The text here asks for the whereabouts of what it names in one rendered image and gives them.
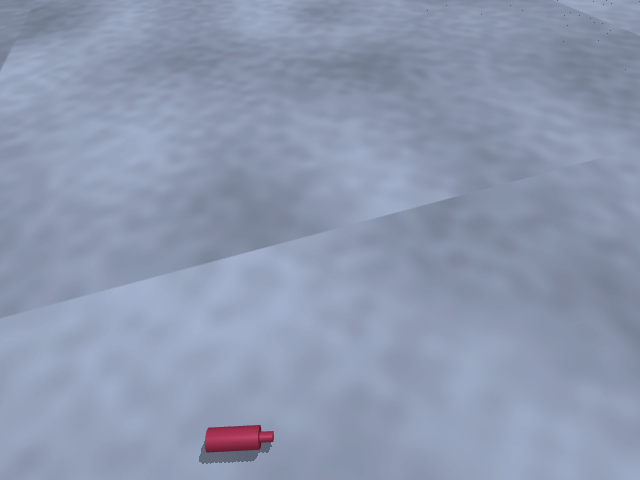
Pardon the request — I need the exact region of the bottle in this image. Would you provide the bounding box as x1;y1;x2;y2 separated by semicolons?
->
205;425;274;452

